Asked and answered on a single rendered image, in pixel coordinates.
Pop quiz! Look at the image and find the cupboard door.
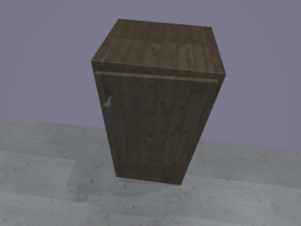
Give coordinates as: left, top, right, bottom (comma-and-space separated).
94, 71, 218, 168

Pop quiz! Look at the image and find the handle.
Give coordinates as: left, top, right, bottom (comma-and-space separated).
103, 95, 116, 135

